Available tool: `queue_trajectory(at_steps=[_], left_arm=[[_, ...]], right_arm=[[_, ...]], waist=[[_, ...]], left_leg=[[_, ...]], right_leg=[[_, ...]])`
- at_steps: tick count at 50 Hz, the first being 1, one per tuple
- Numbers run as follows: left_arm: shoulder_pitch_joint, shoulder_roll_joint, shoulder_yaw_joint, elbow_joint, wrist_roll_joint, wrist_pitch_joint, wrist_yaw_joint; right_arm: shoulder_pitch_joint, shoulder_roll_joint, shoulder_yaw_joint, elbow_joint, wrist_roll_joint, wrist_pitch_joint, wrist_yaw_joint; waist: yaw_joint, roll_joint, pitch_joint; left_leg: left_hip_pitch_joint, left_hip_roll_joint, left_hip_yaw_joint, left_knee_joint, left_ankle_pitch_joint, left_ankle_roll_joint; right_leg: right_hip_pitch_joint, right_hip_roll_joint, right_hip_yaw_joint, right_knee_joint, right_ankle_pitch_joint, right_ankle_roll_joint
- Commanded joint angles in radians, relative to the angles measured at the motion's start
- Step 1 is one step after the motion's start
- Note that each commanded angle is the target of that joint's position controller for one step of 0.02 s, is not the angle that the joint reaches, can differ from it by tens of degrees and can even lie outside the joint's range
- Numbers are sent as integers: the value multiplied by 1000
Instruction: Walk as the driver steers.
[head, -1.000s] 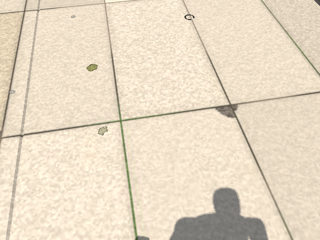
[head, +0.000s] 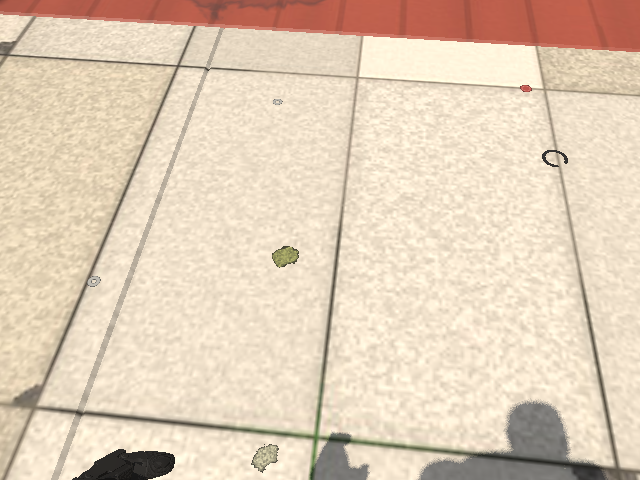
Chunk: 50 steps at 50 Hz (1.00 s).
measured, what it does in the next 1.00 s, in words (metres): walks ahead: left foot, then right foot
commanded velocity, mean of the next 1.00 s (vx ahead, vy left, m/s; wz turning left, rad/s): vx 0.17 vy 0.00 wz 0.04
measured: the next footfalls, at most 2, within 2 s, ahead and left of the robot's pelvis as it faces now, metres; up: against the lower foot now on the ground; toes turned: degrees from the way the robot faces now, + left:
left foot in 0.44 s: +0.31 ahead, +0.09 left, +0.00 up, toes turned +1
right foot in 0.72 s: +0.23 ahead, -0.12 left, +0.00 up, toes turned +0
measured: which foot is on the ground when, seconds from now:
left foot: up 0.00-0.42, down 0.44-1.00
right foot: down 0.00-0.46, up 0.48-0.70, down 0.72-1.00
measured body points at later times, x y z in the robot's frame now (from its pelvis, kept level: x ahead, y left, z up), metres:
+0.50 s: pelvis +0.19 +0.00 +0.01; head +0.21 +0.02 +0.46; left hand +0.19 +0.24 -0.14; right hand +0.33 -0.22 -0.11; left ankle +0.27 +0.08 -0.72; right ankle +0.11 -0.10 -0.71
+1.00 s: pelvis +0.21 -0.01 +0.02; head +0.21 -0.01 +0.47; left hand +0.20 +0.22 -0.14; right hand +0.23 -0.25 -0.13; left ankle +0.27 +0.09 -0.72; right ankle +0.19 -0.12 -0.72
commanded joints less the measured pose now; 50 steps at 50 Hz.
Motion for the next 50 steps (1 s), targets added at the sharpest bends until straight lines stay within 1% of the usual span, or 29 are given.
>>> queue_trajectory(at_steps=[1,2,3,4,5,6,8,9,13,15,19,21,22,23,24,25,26,27,28,30,33,35,36,37,38,39,40,43,50], left_arm=[[360,232,86,45,-15,10,7],[263,160,70,30,-25,11,4],[222,116,59,33,-20,6,-1],[223,103,54,47,-18,-1,1],[232,92,49,67,-23,-6,3],[247,91,47,81,-27,-15,1],[288,97,46,111,-35,-34,-3],[296,103,46,121,-36,-38,-5],[304,101,37,151,-35,-20,-2],[337,108,36,172,-36,-12,1],[360,109,34,203,-36,4,10],[340,104,32,212,-44,11,17],[366,95,29,215,-42,8,20],[445,54,18,208,-38,6,23],[543,2,7,256,-62,31,29],[474,64,22,256,-50,55,36],[395,71,29,238,-37,67,34],[357,58,28,238,-29,78,31],[349,43,25,243,-26,89,29],[383,11,16,279,-26,101,31],[383,3,12,312,-30,110,39],[376,2,8,330,-24,109,42],[359,21,8,325,-15,104,42],[345,44,9,317,-12,97,42],[328,52,10,331,-24,91,39],[317,30,4,335,-27,81,38],[307,25,2,339,-30,73,39],[304,27,3,345,-34,60,45],[342,9,0,373,-34,63,47]], right_arm=[[110,-110,-13,-58,-8,-12,-2],[9,-110,-15,-74,-15,-11,3],[-60,-94,-8,-91,-18,-12,10],[-87,-85,-7,-99,-21,-6,17],[-81,-75,-4,-101,-30,4,25],[-69,-61,0,-94,-32,13,29],[-66,-42,4,-89,-35,24,29],[-78,-34,7,-90,-34,26,29],[-202,2,31,-113,-25,26,28],[-254,7,39,-116,-17,27,23],[-275,-10,40,-100,-17,21,3],[-215,-10,39,-66,-23,7,-7],[-171,-46,31,-47,-31,-6,-13],[-115,-109,20,-38,-36,-14,-16],[-112,-83,24,-30,-10,2,-16],[-120,-42,35,-36,1,9,-12],[-165,-34,41,-36,-1,13,-14],[-202,-25,46,-35,-9,19,-20],[-235,-25,47,-33,-11,24,-28],[-271,-22,48,-24,-13,29,-32],[-270,-28,44,4,-5,36,-29],[-270,-36,38,20,3,47,-26],[-255,-32,36,28,4,52,-24],[-239,-27,34,35,7,58,-21],[-236,-16,30,42,11,64,-17],[-222,-13,31,57,6,64,-15],[-202,-3,31,72,2,62,-15],[-180,-2,31,105,-3,52,-13],[-162,18,40,159,-1,54,-19]], waist=[[131,-150,-303],[108,-61,-141],[102,-7,-76],[88,-31,-47],[68,-64,-40],[59,-81,-38],[44,-72,-48],[39,-70,-53],[57,-111,-55],[82,-119,-66],[93,-105,-58],[57,-68,-52],[51,-8,-82],[84,110,-165],[85,209,-254],[55,157,-214],[62,136,-141],[77,105,-106],[101,102,-81],[127,111,-81],[127,102,-85],[129,85,-49],[116,70,-17],[98,54,13],[81,-35,74],[74,-60,66],[63,-75,52],[60,-43,14],[73,-9,27]], left_leg=[[-568,27,28,682,-23,-14],[-593,72,24,672,71,-17],[-581,105,34,621,125,-19],[-563,130,46,575,141,-22],[-528,146,57,537,149,-31],[-503,142,71,519,151,-43],[-498,136,96,484,152,-66],[-505,137,110,453,171,-75],[-453,145,179,204,302,-95],[-408,136,198,110,361,-92],[-341,126,187,-17,357,-64],[-223,124,178,-192,442,-38],[-108,188,111,-244,655,-25],[60,373,-33,-157,1112,26],[74,499,-160,-169,1195,181],[13,496,-208,-232,1027,219],[-54,465,-191,-286,874,207],[-113,433,-158,-328,753,180],[-180,400,-113,-361,666,145],[-238,339,-41,-380,566,95],[-267,304,-8,-380,372,66],[-335,275,-6,-390,122,19],[-371,265,-15,-401,20,-17],[-381,242,-10,-402,-1,-43],[-315,201,38,-384,82,-48],[-230,201,47,-337,167,-44],[-179,199,54,-311,228,-40],[-143,206,55,-294,304,-36],[-165,206,60,-303,312,-49]], right_leg=[[693,-429,807,-245,-244,-238],[542,-386,632,-266,-257,-214],[443,-333,506,-289,-162,-186],[388,-287,413,-307,-69,-158],[343,-248,343,-326,-3,-137],[325,-241,301,-328,155,-137],[327,-239,222,-310,501,-153],[331,-232,182,-304,609,-154],[305,-163,52,-289,729,-113],[322,-163,43,-273,723,-102],[365,-203,89,-197,634,-97],[352,-189,104,-108,513,-66],[315,-152,97,-32,375,-32],[225,-100,59,73,-1,-4],[204,-10,20,187,-428,11],[162,2,47,264,-558,17],[127,4,61,295,-563,24],[134,-10,72,297,-523,35],[171,-26,75,263,-470,45],[252,-23,54,186,-393,62],[317,-17,31,49,-279,67],[377,-23,31,-95,-142,55],[379,-62,77,-142,-130,46],[338,-101,128,-178,-190,33],[196,-103,144,-198,-273,21],[147,-112,158,-236,-295,22],[132,-116,162,-256,-281,26],[173,-114,156,-259,-214,24],[208,-111,147,-252,-182,12]])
